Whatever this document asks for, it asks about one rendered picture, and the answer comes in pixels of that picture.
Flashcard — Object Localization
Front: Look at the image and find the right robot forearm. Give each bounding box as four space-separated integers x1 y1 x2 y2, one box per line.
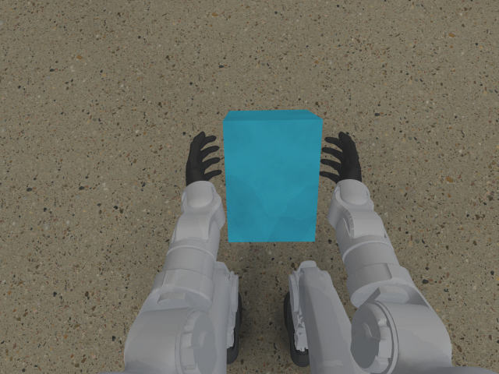
327 179 452 354

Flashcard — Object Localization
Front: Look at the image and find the robot left upper arm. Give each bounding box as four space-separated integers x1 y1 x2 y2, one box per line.
97 307 218 374

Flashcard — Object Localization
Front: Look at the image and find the robot right shin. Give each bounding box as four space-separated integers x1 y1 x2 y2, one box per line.
292 260 332 350

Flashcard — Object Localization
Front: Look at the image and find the robot right hand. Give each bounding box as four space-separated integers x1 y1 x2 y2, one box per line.
320 132 362 184

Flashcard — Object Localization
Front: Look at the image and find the robot right upper arm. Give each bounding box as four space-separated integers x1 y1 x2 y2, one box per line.
350 300 498 374

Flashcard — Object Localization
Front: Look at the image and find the left robot forearm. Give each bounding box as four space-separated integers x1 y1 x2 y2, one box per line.
124 181 225 361

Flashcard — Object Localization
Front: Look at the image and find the left robot thigh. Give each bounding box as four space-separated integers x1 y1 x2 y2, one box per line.
206 269 239 374

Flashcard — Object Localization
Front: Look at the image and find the robot left hand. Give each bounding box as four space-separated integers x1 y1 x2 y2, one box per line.
186 132 222 186

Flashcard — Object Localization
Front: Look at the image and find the carton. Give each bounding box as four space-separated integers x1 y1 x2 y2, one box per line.
223 110 323 242

